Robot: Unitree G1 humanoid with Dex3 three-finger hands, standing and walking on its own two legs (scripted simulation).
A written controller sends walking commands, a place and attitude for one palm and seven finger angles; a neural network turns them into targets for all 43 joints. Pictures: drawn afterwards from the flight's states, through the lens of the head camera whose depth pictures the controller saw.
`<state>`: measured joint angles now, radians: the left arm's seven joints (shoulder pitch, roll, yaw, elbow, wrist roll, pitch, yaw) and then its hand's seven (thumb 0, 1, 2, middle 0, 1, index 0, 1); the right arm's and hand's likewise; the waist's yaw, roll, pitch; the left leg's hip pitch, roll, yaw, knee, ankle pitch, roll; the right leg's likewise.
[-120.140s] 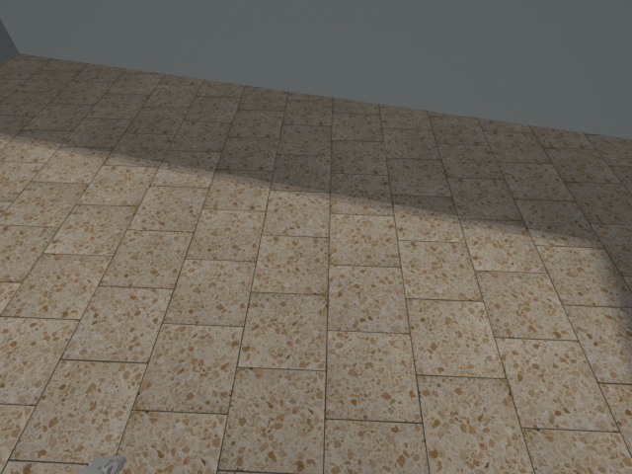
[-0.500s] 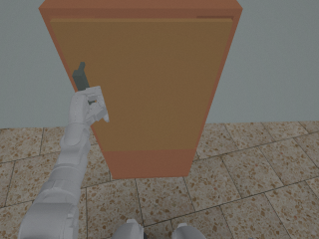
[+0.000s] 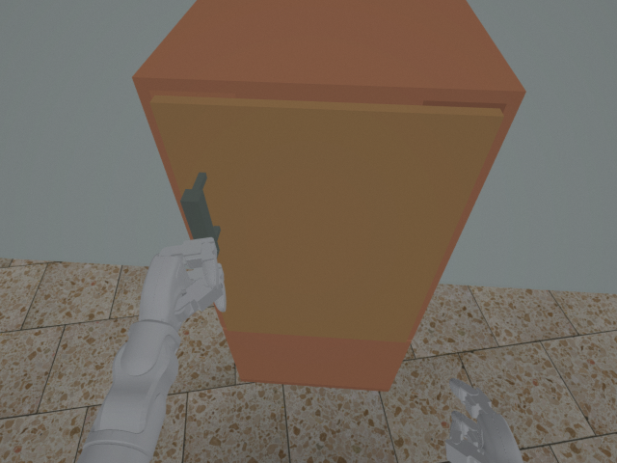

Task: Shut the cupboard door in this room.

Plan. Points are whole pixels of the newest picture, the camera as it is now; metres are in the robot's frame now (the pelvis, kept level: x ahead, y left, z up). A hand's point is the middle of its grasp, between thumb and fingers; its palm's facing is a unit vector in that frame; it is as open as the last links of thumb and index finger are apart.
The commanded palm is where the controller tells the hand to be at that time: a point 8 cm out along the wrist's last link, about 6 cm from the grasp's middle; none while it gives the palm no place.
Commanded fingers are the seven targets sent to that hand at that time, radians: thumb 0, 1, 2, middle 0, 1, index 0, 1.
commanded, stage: draw the hand back to the body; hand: left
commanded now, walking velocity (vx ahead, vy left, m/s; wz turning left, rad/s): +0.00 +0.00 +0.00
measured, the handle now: (205, 217) +0.44 +0.18 +0.07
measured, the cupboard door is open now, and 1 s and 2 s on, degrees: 0 0 0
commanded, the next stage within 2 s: step back with the hand held close in 1.42 s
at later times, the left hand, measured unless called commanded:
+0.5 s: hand (154, 301) +0.26 +0.18 +0.13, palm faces +0.19 -0.94 -0.27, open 3.1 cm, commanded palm +0.22 +0.24 +0.15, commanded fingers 0.00 0.90 0.90 -0.92 -1.08 -0.92 -1.08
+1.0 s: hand (56, 300) +0.22 +0.24 +0.19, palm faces +0.41 -0.82 -0.40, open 5.7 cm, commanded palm +0.17 +0.29 +0.21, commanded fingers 0.00 0.90 0.90 -0.23 -0.33 -0.23 -0.33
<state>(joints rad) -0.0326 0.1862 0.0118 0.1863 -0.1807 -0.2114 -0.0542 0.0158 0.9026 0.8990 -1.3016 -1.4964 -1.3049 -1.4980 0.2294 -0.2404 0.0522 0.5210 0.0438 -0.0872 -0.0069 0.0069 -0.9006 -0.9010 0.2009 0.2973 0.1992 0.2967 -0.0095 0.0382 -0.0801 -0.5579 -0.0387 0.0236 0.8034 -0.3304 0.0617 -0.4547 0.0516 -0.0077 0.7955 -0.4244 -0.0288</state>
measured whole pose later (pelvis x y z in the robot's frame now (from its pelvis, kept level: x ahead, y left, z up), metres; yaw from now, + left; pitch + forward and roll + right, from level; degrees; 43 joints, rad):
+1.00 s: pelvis +0.03 -0.01 +0.04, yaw +0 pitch -4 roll +0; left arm 0.46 0.36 0.30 -0.35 -0.09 -0.04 0.10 0.01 0.90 0.90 -0.50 -0.61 -0.50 -0.61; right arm 0.19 -0.24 0.03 0.62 0.02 -0.05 -0.07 0.01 -0.90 -0.90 0.20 0.30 0.20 0.30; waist 0.06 0.08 -0.01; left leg -0.16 -0.04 0.01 0.44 -0.22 0.05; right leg -0.05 0.05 0.01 0.41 -0.29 -0.04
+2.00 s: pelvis +0.00 +0.02 +0.03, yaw -2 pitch +1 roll -1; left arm 0.55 0.44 0.39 -0.44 -0.08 -0.12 0.12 0.01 0.89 0.90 -0.21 -0.30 -0.22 -0.30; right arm 0.19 -0.25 -0.01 0.55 0.03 0.06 -0.08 0.01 -0.90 -0.90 0.20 0.30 0.20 0.30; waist 0.00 0.05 -0.03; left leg -0.30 -0.05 0.06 0.47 -0.19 0.08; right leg -0.22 0.04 0.04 0.47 -0.26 0.00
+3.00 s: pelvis -0.15 +0.02 +0.02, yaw -2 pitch +3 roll -5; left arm 0.48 0.51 0.43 -0.61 -0.08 -0.23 0.11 0.01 0.89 0.90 -0.21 -0.30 -0.22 -0.30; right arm 0.08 -0.16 0.00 0.61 -0.02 -0.08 -0.03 0.01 -0.90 -0.90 0.20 0.30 0.20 0.30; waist -0.02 0.00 0.03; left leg -0.57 0.04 0.05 0.37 0.13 0.08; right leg -0.18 0.09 0.01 0.51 -0.39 0.00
